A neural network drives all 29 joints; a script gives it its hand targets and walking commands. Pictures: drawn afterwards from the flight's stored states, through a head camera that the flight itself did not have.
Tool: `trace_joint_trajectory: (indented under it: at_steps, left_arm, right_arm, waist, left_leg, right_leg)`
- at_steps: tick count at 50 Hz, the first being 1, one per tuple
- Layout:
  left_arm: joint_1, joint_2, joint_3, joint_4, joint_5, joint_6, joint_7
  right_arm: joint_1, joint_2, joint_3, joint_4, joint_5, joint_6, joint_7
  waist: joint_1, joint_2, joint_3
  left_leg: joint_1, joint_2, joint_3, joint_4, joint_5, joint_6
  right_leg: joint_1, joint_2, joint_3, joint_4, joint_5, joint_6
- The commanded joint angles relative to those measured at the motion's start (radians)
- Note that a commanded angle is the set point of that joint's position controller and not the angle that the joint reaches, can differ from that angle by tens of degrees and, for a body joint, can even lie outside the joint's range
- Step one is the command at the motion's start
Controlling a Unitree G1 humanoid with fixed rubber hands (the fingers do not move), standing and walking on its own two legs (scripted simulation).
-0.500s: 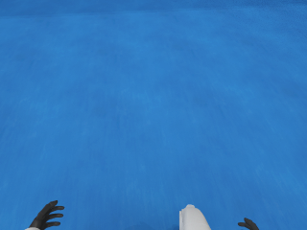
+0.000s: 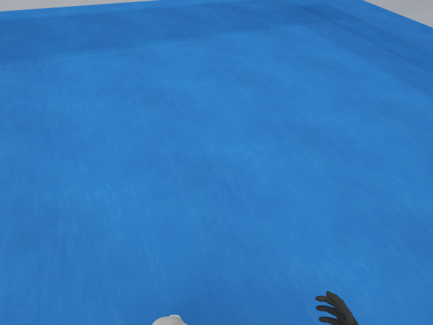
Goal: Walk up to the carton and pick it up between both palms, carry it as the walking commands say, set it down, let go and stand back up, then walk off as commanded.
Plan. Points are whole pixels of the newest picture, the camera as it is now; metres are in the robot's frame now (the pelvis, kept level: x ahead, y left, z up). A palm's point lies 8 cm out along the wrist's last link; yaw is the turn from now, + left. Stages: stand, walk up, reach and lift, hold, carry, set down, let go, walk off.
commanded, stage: walk up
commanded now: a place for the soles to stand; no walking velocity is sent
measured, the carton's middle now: out of the picture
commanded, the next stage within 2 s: none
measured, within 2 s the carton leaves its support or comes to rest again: neither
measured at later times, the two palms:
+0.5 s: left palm (229, 182) +0.52 -0.01 -0.12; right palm out of the picture +0.10 -0.34 -0.13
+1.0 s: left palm (290, 121) +0.84 -0.23 -0.11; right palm out of the picture +0.43 -0.55 -0.09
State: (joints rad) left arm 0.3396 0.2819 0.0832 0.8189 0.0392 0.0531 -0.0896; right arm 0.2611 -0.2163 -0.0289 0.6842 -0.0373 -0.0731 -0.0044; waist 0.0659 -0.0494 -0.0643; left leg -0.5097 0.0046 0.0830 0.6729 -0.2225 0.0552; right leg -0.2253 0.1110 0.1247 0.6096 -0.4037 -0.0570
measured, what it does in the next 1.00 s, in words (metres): walks ahead, turning right: left foot, then right foot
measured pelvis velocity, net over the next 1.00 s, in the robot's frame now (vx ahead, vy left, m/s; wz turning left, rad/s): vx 0.57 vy -0.32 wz -0.89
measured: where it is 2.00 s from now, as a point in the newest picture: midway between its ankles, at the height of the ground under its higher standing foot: (382, 208)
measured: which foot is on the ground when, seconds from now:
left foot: up 0.00-0.00, down 0.02-0.50, up 0.52-0.84, down 0.86-1.00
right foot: down 0.00-0.00, up 0.02-0.46, down 0.48-0.86, up 0.88-1.00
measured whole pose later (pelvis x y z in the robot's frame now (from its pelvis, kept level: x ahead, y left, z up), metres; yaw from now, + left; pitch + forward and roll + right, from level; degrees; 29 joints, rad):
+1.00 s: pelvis +0.57 -0.32 +0.00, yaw -51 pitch +1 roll -1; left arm 0.28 0.31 0.03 0.73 0.07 0.03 -0.10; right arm 0.34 -0.24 0.02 0.68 -0.05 -0.11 -0.06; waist -0.03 -0.03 -0.02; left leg -0.34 0.15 0.25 0.68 -0.34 0.02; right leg -0.55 0.01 0.03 1.32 -0.38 0.04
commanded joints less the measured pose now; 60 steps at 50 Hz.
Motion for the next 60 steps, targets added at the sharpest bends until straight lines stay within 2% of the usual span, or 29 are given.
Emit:
trace_joint_trajectory:
  at_steps: [1,2,4,8,10,15,20,22,23,24,26,27,29,31,33,34,36,39,40,41,42,43,44,46,48,50,52,57,60]
  left_arm:
    - [-0.177,0.104,0.028,-0.133,0.047,-0.012,-0.019]
    - [-0.183,0.070,0.010,-0.126,0.052,-0.021,-0.015]
    - [-0.204,0.098,0.011,-0.132,0.034,-0.005,-0.041]
    - [-0.219,0.062,-0.005,-0.110,0.019,-0.005,-0.070]
    - [-0.222,0.040,-0.009,-0.115,-0.006,-0.010,-0.068]
    - [-0.366,0.025,-0.024,-0.117,-0.011,-0.012,-0.064]
    - [-0.430,0.024,-0.033,-0.143,0.013,-0.043,-0.032]
    - [-0.169,0.066,0.001,-0.101,0.023,-0.055,-0.009]
    - [0.050,0.136,0.021,-0.049,0.020,-0.067,0.017]
    - [0.108,0.268,0.069,-0.047,0.010,-0.065,0.038]
    - [0.009,0.324,0.059,-0.105,-0.033,-0.056,0.084]
    - [-0.034,0.259,0.037,-0.105,-0.040,-0.054,0.089]
    - [-0.112,0.129,0.002,-0.112,-0.067,-0.049,0.092]
    - [-0.113,0.127,-0.005,-0.109,-0.048,-0.075,0.076]
    - [-0.148,0.121,-0.017,-0.126,-0.012,-0.067,0.063]
    - [-0.163,0.136,-0.004,-0.165,0.000,-0.061,0.053]
    - [-0.215,0.123,-0.010,-0.180,-0.009,-0.053,0.023]
    - [-0.176,0.059,-0.048,-0.182,-0.019,-0.068,-0.011]
    - [-0.167,0.021,-0.066,-0.200,-0.020,-0.069,-0.014]
    - [-0.143,0.025,-0.062,-0.206,-0.008,-0.077,-0.018]
    - [-0.116,0.072,-0.049,-0.227,0.014,-0.067,-0.019]
    - [-0.112,0.092,-0.042,-0.225,0.034,-0.053,-0.018]
    - [-0.132,0.121,-0.036,-0.213,0.052,-0.053,-0.012]
    - [-0.108,0.093,-0.040,-0.201,0.045,-0.060,-0.015]
    - [-0.169,0.075,-0.051,-0.215,0.024,-0.059,-0.024]
    - [-0.137,0.030,-0.065,-0.170,0.018,-0.054,-0.033]
    - [-0.164,-0.016,-0.077,-0.167,0.014,-0.040,-0.039]
    - [-0.320,-0.035,-0.105,-0.202,0.001,-0.057,-0.030]
    - [-0.307,-0.009,-0.096,-0.176,0.020,-0.062,-0.032]
  right_arm:
    - [0.082,-0.186,-0.066,-0.066,-0.029,-0.037,-0.094]
    - [0.129,-0.169,-0.068,-0.070,-0.020,-0.053,-0.097]
    - [-0.002,-0.119,-0.045,-0.036,-0.009,-0.070,-0.071]
    - [0.077,-0.129,-0.033,-0.025,-0.026,-0.066,-0.053]
    - [0.095,-0.115,-0.023,-0.004,-0.012,-0.054,-0.042]
    - [0.211,-0.149,-0.032,0.042,0.001,-0.048,-0.034]
    - [0.285,-0.177,-0.047,0.102,0.016,0.009,-0.033]
    - [0.192,-0.243,-0.059,0.103,0.024,0.035,-0.035]
    - [0.157,-0.238,-0.051,0.084,0.014,0.041,-0.023]
    - [0.197,-0.172,-0.029,0.041,-0.003,0.037,-0.001]
    - [0.266,-0.165,0.002,0.000,-0.017,0.022,0.022]
    - [0.166,-0.159,0.002,-0.012,0.000,0.009,0.032]
    - [0.102,-0.151,-0.008,-0.052,-0.023,0.004,0.033]
    - [0.093,-0.127,-0.008,-0.058,-0.007,0.014,0.021]
    - [0.126,-0.120,0.006,-0.067,-0.010,0.012,0.016]
    - [0.109,-0.108,0.013,-0.069,-0.012,0.014,0.017]
    - [0.082,-0.092,0.019,-0.108,-0.018,0.018,0.017]
    - [0.210,-0.148,-0.013,-0.060,-0.013,0.009,-0.001]
    - [0.291,-0.214,-0.040,-0.035,-0.017,0.004,-0.016]
    - [0.366,-0.287,-0.069,-0.021,-0.037,0.004,-0.036]
    - [0.299,-0.290,-0.061,-0.047,-0.039,-0.006,-0.065]
    - [0.266,-0.256,-0.045,-0.052,-0.035,-0.019,-0.083]
    - [0.276,-0.218,-0.011,-0.047,-0.019,-0.035,-0.084]
    - [0.187,-0.222,-0.003,-0.048,-0.003,-0.063,-0.072]
    - [0.139,-0.212,-0.014,-0.034,-0.007,-0.090,-0.064]
    - [0.162,-0.164,0.010,0.002,-0.019,-0.091,-0.058]
    - [0.223,-0.121,0.037,0.033,-0.014,-0.085,-0.039]
    - [0.286,-0.106,0.035,0.082,0.026,-0.052,-0.019]
    - [0.347,-0.169,0.005,0.104,0.042,-0.021,-0.025]
  waist:
    - [-0.113,0.079,0.186]
    - [-0.118,0.011,0.158]
    - [-0.074,0.056,0.158]
    - [-0.055,0.088,0.095]
    - [-0.032,0.138,0.082]
    - [-0.095,0.219,0.114]
    - [-0.136,0.165,0.127]
    - [0.015,0.111,-0.026]
    - [0.120,0.049,-0.101]
    - [0.107,-0.210,-0.208]
    - [0.025,-0.115,-0.170]
    - [0.048,0.006,-0.089]
    - [0.003,0.036,-0.007]
    - [-0.023,0.000,-0.018]
    - [-0.039,-0.021,-0.040]
    - [-0.040,-0.033,0.057]
    - [-0.074,-0.061,0.174]
    - [-0.169,0.103,0.129]
    - [-0.206,0.256,0.107]
    - [-0.245,0.348,0.025]
    - [-0.203,0.293,0.017]
    - [-0.158,0.173,0.101]
    - [-0.154,0.051,0.158]
    - [-0.116,-0.007,0.075]
    - [-0.103,0.050,0.078]
    - [-0.090,0.105,0.082]
    - [-0.056,0.113,0.127]
    - [-0.063,0.192,0.219]
    - [-0.084,0.228,0.135]
  left_leg:
    - [0.424,0.524,-0.667,-0.567,-0.715,0.064]
    - [0.485,0.517,-0.624,-0.580,-0.605,0.042]
    - [0.335,0.482,-0.431,-0.491,-0.470,0.095]
    - [0.309,0.303,0.069,-0.503,-0.176,0.046]
    - [0.284,0.261,0.151,-0.478,-0.109,0.044]
    - [0.504,0.309,0.211,-0.541,0.105,0.079]
    - [0.747,0.333,0.341,-0.366,0.470,0.039]
    - [0.576,0.354,0.336,-0.014,0.489,0.021]
    - [0.250,0.266,0.355,0.282,0.288,-0.010]
    - [-0.149,0.111,0.248,0.584,-0.377,-0.044]
    - [-0.362,0.121,0.029,0.765,-0.361,-0.039]
    - [-0.353,0.139,-0.040,0.690,-0.266,-0.062]
    - [-0.185,0.136,-0.064,0.488,-0.186,0.006]
    - [-0.098,0.165,-0.090,0.374,-0.175,0.007]
    - [-0.042,0.125,-0.062,0.318,-0.343,-0.020]
    - [-0.019,0.126,-0.031,0.272,-0.288,-0.010]
    - [0.166,0.090,0.017,0.195,-0.130,0.003]
    - [0.586,0.084,0.021,0.080,0.044,0.023]
    - [0.684,0.154,-0.112,-0.092,-0.249,0.084]
    - [0.683,0.377,-0.392,-0.323,-0.566,0.149]
    - [0.597,0.595,-0.776,-0.533,-0.892,0.205]
    - [0.540,0.613,-0.803,-0.582,-0.928,0.189]
    - [0.544,0.561,-0.746,-0.570,-0.718,0.150]
    - [0.485,0.522,-0.564,-0.464,-0.587,0.097]
    - [0.524,0.503,-0.392,-0.473,-0.485,0.149]
    - [0.544,0.365,-0.059,-0.465,-0.206,0.090]
    - [0.375,0.267,0.128,-0.476,0.078,0.047]
    - [0.346,0.200,0.296,-0.507,0.343,0.034]
    - [0.527,0.259,0.285,-0.396,0.509,0.048]
  right_leg:
    - [-0.752,-0.145,0.055,0.803,-0.013,0.135]
    - [-0.790,-0.157,0.067,0.833,0.044,0.144]
    - [-0.691,-0.265,0.025,0.732,0.135,0.150]
    - [-0.551,-0.207,-0.029,0.627,0.274,0.164]
    - [-0.485,-0.198,-0.103,0.568,0.341,0.149]
    - [-0.565,-0.204,-0.214,0.356,0.457,0.117]
    - [-0.471,-0.134,-0.324,-0.015,0.371,0.055]
    - [-0.053,-0.087,-0.249,-0.121,0.234,-0.021]
    - [0.311,-0.093,-0.145,-0.100,0.209,-0.092]
    - [0.637,-0.251,0.215,-0.024,0.174,-0.160]
    - [0.555,-0.339,0.545,-0.176,-0.134,-0.209]
    - [0.408,-0.329,0.533,-0.243,-0.205,-0.232]
    - [0.180,-0.221,0.247,-0.252,-0.028,-0.143]
    - [0.112,-0.222,0.197,-0.276,-0.023,-0.084]
    - [-0.013,-0.250,0.233,-0.311,-0.134,-0.210]
    - [-0.192,-0.240,0.266,-0.344,-0.227,-0.215]
    - [-0.525,-0.203,0.267,-0.407,-0.440,-0.194]
    - [-0.802,-0.110,0.138,-0.160,-0.536,-0.058]
    - [-0.826,-0.036,0.048,0.039,-0.415,0.020]
    - [-0.775,0.028,-0.095,0.357,-0.234,0.075]
    - [-0.722,-0.053,-0.052,0.664,-0.164,0.102]
    - [-0.760,-0.115,-0.015,0.783,-0.098,0.106]
    - [-0.782,-0.119,0.019,0.808,-0.033,0.106]
    - [-0.732,-0.213,-0.004,0.783,0.096,0.108]
    - [-0.759,-0.252,0.014,0.769,0.090,0.099]
    - [-0.705,-0.184,-0.022,0.726,0.232,0.101]
    - [-0.576,-0.146,-0.097,0.626,0.327,0.084]
    - [-0.366,-0.083,-0.286,0.160,0.581,0.058]
    - [-0.247,-0.036,-0.311,0.015,0.553,0.015]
